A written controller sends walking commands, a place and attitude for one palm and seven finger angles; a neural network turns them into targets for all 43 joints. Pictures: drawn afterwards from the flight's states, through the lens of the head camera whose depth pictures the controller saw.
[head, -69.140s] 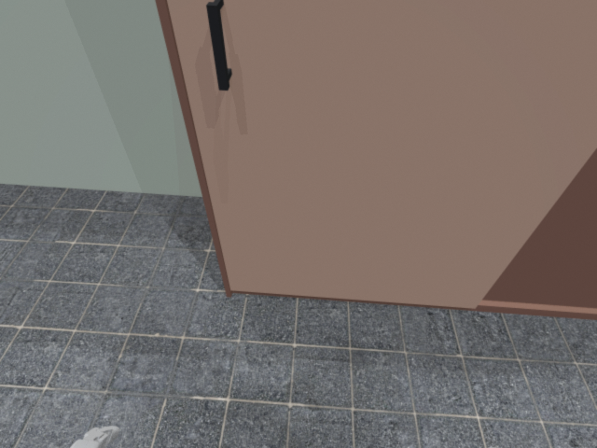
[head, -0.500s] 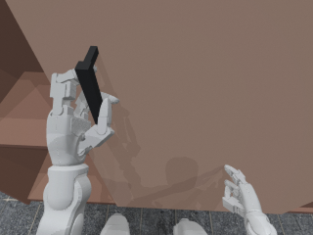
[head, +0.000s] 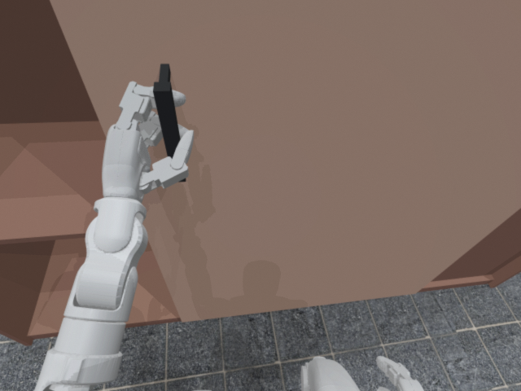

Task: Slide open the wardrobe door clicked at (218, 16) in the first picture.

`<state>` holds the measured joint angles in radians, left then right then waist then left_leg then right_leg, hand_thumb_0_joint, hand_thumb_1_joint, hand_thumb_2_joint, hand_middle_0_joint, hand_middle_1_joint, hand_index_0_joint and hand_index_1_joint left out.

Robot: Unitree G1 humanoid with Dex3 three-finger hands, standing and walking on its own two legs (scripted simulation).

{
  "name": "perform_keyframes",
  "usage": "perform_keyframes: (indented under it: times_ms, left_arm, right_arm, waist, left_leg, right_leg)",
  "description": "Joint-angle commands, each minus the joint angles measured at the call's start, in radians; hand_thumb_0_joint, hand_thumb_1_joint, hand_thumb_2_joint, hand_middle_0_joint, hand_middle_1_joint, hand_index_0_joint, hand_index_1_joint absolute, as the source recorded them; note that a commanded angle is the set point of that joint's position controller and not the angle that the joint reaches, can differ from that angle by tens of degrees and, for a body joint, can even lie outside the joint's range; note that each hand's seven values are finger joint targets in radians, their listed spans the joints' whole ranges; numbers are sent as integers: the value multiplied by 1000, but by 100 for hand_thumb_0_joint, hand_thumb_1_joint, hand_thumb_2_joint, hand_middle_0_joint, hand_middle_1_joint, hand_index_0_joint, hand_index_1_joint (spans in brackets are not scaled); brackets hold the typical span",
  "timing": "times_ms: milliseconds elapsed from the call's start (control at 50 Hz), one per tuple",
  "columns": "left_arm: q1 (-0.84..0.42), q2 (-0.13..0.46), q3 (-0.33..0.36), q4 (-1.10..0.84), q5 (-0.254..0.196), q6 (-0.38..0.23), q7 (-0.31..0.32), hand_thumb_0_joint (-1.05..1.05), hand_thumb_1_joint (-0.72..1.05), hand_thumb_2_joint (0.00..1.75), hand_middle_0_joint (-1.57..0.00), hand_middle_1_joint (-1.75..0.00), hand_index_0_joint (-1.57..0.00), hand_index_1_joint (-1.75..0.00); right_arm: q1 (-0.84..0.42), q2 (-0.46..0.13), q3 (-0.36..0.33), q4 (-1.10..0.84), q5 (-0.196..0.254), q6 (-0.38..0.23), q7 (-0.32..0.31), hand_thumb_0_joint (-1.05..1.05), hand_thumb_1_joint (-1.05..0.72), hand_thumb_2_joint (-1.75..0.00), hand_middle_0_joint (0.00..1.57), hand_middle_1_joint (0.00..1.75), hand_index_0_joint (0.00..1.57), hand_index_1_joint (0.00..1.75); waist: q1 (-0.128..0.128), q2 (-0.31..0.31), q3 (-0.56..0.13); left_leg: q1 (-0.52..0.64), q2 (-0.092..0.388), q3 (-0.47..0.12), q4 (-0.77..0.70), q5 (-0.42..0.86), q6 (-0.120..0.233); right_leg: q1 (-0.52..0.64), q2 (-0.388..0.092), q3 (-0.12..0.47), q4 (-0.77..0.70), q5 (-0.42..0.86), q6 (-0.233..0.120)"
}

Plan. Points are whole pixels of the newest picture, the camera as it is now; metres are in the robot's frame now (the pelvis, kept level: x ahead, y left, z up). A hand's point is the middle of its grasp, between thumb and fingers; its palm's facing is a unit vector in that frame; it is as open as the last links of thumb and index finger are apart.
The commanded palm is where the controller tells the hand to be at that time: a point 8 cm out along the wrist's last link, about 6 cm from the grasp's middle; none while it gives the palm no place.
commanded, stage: step sideways, sliding the door along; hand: left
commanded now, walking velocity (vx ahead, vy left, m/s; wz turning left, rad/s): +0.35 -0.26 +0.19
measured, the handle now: (172, 127) +0.40 +0.16 +0.19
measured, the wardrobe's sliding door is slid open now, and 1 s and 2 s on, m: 0.52 0.52 0.52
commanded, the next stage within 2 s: stop walking and hold the door there in 0.48 s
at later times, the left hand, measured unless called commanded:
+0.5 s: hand (198, 154) +0.36 +0.12 +0.19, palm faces +0.38 -0.92 +0.03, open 6.6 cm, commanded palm +0.33 +0.09 +0.17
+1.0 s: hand (193, 150) +0.37 +0.13 +0.18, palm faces +0.58 -0.78 -0.22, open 5.9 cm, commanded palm +0.33 +0.15 +0.15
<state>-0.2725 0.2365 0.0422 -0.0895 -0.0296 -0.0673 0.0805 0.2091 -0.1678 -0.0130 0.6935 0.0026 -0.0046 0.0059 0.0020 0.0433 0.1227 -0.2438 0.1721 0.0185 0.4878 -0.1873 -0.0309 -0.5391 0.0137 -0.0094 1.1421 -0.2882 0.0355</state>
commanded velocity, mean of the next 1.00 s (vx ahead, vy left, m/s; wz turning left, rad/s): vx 0.07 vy -0.05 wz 0.08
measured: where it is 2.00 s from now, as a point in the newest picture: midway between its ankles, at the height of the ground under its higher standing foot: outside the picture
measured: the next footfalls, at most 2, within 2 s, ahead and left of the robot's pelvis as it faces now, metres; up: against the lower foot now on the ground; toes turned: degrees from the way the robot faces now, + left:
right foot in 0.20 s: -0.05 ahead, -0.18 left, +0.00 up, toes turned -6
left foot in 0.40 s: +0.13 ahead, +0.04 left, +0.00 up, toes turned +11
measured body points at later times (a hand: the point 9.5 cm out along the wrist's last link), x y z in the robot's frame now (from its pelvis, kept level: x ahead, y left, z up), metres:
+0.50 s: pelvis +0.01 -0.11 -0.03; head +0.05 -0.09 +0.41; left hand +0.33 +0.17 +0.18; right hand +0.23 -0.30 -0.12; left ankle +0.09 +0.03 -0.75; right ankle -0.02 -0.24 -0.69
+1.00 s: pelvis +0.07 -0.19 -0.02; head +0.07 -0.20 +0.43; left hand +0.33 +0.17 +0.19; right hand +0.28 -0.44 -0.10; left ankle +0.11 -0.08 -0.75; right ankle +0.11 -0.33 -0.73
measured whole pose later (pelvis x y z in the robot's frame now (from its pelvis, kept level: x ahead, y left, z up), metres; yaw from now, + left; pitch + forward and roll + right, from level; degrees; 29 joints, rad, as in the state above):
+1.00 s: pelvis +0.07 -0.19 -0.02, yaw +6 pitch -3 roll +1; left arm -0.25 0.41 0.36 0.18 -0.05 -0.14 0.12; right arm 0.14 -0.31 -0.05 0.64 0.04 -0.02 -0.08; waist 0.02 0.01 0.05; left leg -0.28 0.02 0.15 0.59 -0.24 0.04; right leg -0.35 -0.11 -0.02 0.80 -0.47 0.05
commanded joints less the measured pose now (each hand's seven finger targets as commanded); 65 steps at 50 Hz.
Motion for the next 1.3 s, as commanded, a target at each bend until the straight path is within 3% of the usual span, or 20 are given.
perform_keyframes:
  times_ms: [0, 120, 180, 260, 320, 340, 360, 380, 420, 560, 580, 620, 680, 740, 820, 900, 940, 1060, 1120, 1280]
  left_arm:
    - [-446, 55, -20, -221, 0, -96, 7, 0, 90, 90, -45, -140, -45, -140]
    - [-488, 142, 51, -124, -20, -67, 21, 0, 90, 90, -45, -140, -45, -140]
    - [-634, 192, 53, -209, -33, -68, 23, 0, 90, 90, -45, -140, -45, -140]
    - [-617, 95, -14, -180, -43, -66, 40, 0, 90, 90, -45, -140, -45, -140]
    - [-610, -44, -126, -192, -40, -81, 19, 0, 90, 90, -45, -140, -45, -140]
    - [-606, -52, -139, -247, -45, -100, 7, 0, 90, 90, -45, -140, -45, -140]
    - [-598, -84, -152, -251, -69, -109, 4, 0, 90, 90, -45, -140, -45, -140]
    - [-638, -95, -171, -251, -80, -110, 9, 0, 90, 90, -45, -140, -45, -140]
    - [-702, -96, -186, -250, -60, -107, -13, 0, 90, 90, -45, -140, -45, -140]
    - [-672, -91, -208, -269, -20, -91, -17, 0, 90, 90, -45, -140, -45, -140]
    - [-420, 468, 407, 89, 4, -79, 51, 0, 90, 90, -45, -140, -45, -140]
    - [-469, 253, 201, -20, -11, -87, 22, 0, 90, 90, -45, -140, -45, -140]
    - [-447, 340, 226, -39, -3, -103, 8, 0, 90, 90, -45, -140, -45, -140]
    - [-364, 529, 434, 29, -7, -74, 33, 0, 90, 90, -45, -140, -45, -140]
    - [-315, 478, 452, 91, -7, -97, 45, 0, 90, 90, -45, -140, -45, -140]
    - [-245, 384, 350, 19, -14, -139, 42, 0, 90, 90, -45, -140, -45, -140]
    - [-201, 310, 287, 60, -1, -157, 22, 0, 90, 90, -45, -140, -45, -140]
    - [-199, 452, 411, 155, -2, -139, 55, 0, 90, 90, -45, -140, -45, -140]
    - [-230, 579, 489, 274, -4, -119, 55, 0, 90, 90, -45, -140, -45, -140]
    - [-249, 649, 581, 429, 2, -123, 52, 0, 90, 90, -45, -140, -45, -140]
  right_arm:
    - [-180, -142, -19, -183, 14, -23, -37, 0, -90, -90, 20, 30, 20, 30]
    - [-162, -126, 3, -190, 25, -3, -58, 0, -90, -90, 20, 30, 20, 30]
    - [-254, -93, 18, -236, 41, -18, -58, 0, -90, -90, 20, 30, 20, 30]
    - [-215, -127, 14, -201, 27, -24, -74, 0, -90, -90, 20, 30, 20, 30]
    - [-180, -107, 25, -198, 15, -13, -67, 0, -90, -90, 20, 30, 20, 30]
    - [-164, -134, 9, -204, 11, -19, -65, 0, -90, -90, 20, 30, 20, 30]
    - [-176, -171, -3, -219, 10, -28, -56, 0, -90, -90, 20, 30, 20, 30]
    - [-198, -125, 22, -213, 13, -41, -48, 0, -90, -90, 20, 30, 20, 30]
    - [-250, -199, -17, -233, 36, -25, -23, 0, -90, -90, 20, 30, 20, 30]
    - [-192, -163, -35, -221, 40, -77, -25, 0, -90, -90, 20, 30, 20, 30]
    - [-112, -209, -55, -155, 37, -50, -56, 0, -90, -90, 20, 30, 20, 30]
    - [-146, -167, -27, -220, 42, -40, -49, 0, -90, -90, 20, 30, 20, 30]
    - [-152, -122, -2, -206, 30, -61, -63, 0, -90, -90, 20, 30, 20, 30]
    - [-184, -146, -1, -169, 28, -73, -84, 0, -90, -90, 20, 30, 20, 30]
    - [-178, -157, 1, -156, 29, -69, -98, 0, -90, -90, 20, 30, 20, 30]
    - [-175, -206, -28, -198, 51, -54, -90, 0, -90, -90, 20, 30, 20, 30]
    - [-130, -198, -28, -200, 40, -73, -66, 0, -90, -90, 20, 30, 20, 30]
    - [-101, -237, -33, -187, 47, -85, -80, 0, -90, -90, 20, 30, 20, 30]
    - [-106, -215, -23, -201, 39, -78, -92, 0, -90, -90, 20, 30, 20, 30]
    - [-79, -218, -9, -132, 28, -94, -109, 0, -90, -90, 20, 30, 20, 30]
  waist:
    - [-8, 293, -347]
    - [10, 179, -359]
    - [45, -278, -265]
    - [48, -243, -244]
    - [-15, -149, -326]
    - [-45, -23, -419]
    - [-35, 271, -460]
    - [-30, 222, -472]
    - [-16, 2, -296]
    - [-16, 248, -420]
    - [29, 208, -439]
    - [31, 122, -429]
    - [-4, -154, -379]
    - [25, -217, -347]
    - [17, -379, -374]
    - [26, 178, -418]
    - [16, 285, -367]
    - [31, 113, -323]
    - [27, -272, -270]
    - [47, -198, -328]
  left_leg:
    - [118, 118, -150, -277, -321, 110]
    - [65, 48, -50, -81, -217, 62]
    - [-443, -113, 34, 582, -363, 7]
    - [-454, -85, 63, 503, -361, 14]
    - [100, -169, 199, 63, -18, 27]
    - [426, -88, 104, -7, 168, 41]
    - [625, 225, -401, -67, 321, 148]
    - [525, 359, -654, -146, 244, 211]
    - [143, 366, -545, -239, -160, 237]
    - [172, 175, -119, -156, -60, 137]
    - [150, 158, -73, -115, 2, 137]
    - [91, 71, 4, 54, 16, 95]
    - [-82, -121, 96, 308, -187, 5]
    - [-203, -154, 17, 479, -344, 4]
    - [-121, -150, 37, 147, -234, 5]
    - [215, 114, -105, -31, 769, 102]
    - [146, 135, -124, -107, 561, 163]
    - [71, 66, -37, -8, 306, 122]
    - [-185, -153, 42, 324, -300, 6]
    - [-137, -162, 31, 232, -218, 19]
  right_leg:
    - [171, 20, -98, -250, -65, -9]
    - [495, 4, -112, -778, -132, -63]
    - [619, -391, 323, -903, 154, -247]
    - [772, -332, 101, -715, 696, -225]
    - [476, -195, -142, -474, 568, -146]
    - [270, -154, -147, -246, 355, -96]
    - [-31, -36, -69, 4, -118, -46]
    - [13, -23, 94, 136, -238, -64]
    - [5, -63, 123, 76, -221, -24]
    - [249, -63, -55, -317, -98, -11]
    - [263, -31, -88, -330, -96, 9]
    - [368, -14, -123, -543, -5, 24]
    - [413, -250, 189, -762, 194, -57]
    - [422, -387, 333, -783, 427, -144]
    - [519, -349, 141, -577, 886, -107]
    - [217, -130, -41, -341, 32, 14]
    - [172, -68, -38, -219, -307, -10]
    - [324, -70, -72, -598, -7, -6]
    - [373, -385, 363, -854, 367, -144]
    - [454, -275, 124, -761, 410, -131]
